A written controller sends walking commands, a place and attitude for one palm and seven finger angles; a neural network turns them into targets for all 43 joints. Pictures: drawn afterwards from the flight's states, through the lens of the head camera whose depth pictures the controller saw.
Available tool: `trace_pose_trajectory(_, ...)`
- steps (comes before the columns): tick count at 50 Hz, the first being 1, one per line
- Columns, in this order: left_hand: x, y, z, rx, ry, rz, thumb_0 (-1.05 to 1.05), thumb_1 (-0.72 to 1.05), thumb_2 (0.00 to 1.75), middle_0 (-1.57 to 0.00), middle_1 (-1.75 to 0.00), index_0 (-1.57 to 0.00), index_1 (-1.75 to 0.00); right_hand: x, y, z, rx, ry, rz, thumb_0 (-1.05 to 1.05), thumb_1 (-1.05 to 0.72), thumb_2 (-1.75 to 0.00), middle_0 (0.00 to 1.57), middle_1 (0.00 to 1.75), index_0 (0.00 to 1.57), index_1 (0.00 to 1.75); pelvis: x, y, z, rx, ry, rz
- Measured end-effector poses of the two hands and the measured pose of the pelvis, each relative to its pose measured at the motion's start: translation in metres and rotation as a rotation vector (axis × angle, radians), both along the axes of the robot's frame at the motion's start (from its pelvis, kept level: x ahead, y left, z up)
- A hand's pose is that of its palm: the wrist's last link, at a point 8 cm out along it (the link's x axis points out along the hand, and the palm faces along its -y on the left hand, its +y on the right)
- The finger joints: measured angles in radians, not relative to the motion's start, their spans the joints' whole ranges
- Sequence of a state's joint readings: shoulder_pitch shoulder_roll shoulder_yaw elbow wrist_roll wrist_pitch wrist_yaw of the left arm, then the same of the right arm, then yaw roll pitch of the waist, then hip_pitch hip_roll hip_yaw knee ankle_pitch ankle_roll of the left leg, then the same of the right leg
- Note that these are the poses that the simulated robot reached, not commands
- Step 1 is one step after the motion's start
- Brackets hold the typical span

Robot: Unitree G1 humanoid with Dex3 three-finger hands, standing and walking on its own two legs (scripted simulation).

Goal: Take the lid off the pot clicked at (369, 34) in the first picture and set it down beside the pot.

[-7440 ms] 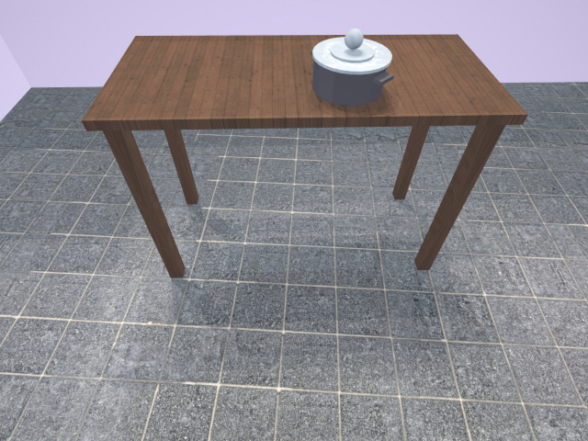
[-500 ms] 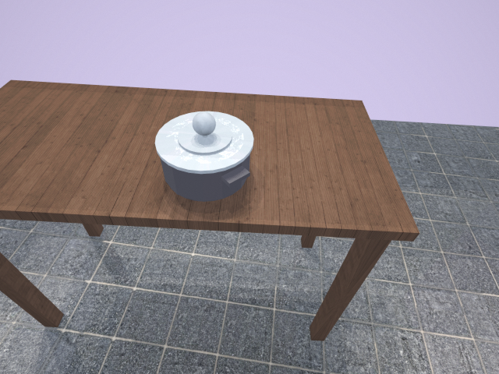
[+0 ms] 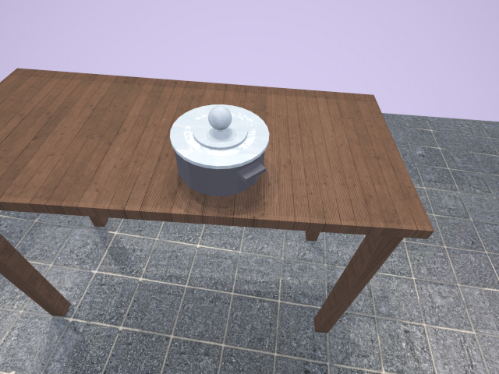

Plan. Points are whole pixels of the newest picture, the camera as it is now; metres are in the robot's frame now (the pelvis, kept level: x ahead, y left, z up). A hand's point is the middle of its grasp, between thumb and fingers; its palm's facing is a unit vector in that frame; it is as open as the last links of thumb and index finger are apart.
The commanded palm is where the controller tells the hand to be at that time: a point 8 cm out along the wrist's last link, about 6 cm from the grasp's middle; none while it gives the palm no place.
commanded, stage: look again from close up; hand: left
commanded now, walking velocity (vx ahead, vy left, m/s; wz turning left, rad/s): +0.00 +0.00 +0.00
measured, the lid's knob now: (220, 118) +0.55 +0.10 +0.12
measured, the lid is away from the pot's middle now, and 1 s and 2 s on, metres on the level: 0.00 0.00 0.00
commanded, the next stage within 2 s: shuffle to correct the standing spot in 0.48 s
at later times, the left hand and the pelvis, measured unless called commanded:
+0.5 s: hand out of the picture -0.02 +0.17 -0.18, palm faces +0.01 -0.99 -0.17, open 7.4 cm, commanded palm none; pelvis +0.00 +0.00 +0.00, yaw -1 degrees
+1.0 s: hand out of the picture +0.01 +0.16 -0.19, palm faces +0.04 -0.99 -0.16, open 7.4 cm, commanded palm none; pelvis +0.05 -0.01 -0.01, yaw -1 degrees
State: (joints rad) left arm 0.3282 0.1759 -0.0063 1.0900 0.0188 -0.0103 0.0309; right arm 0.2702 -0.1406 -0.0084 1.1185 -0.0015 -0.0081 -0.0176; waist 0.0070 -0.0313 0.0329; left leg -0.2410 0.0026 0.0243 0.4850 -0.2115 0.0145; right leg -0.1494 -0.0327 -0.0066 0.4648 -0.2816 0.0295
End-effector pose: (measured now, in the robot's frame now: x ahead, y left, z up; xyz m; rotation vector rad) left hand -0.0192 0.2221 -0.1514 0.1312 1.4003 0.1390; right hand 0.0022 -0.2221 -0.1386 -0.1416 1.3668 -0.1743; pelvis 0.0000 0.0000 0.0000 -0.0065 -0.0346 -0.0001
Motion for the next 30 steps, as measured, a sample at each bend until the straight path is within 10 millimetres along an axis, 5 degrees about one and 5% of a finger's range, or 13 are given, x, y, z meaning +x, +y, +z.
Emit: trace_pose_trajectory(30,-0.0075,-0.0032,0.0027,-0.010,0.026,-0.003,0.00,0.91,0.90,-0.20,-0.30,-0.20,-0.30,-0.0081,0.0059,-0.0019,0.013,0.017,-0.017,0.01,-0.93,-0.90,0.20,0.30,0.20,0.30,-0.0019,0.0033,0.0013,0.005,0.008,-0.010)
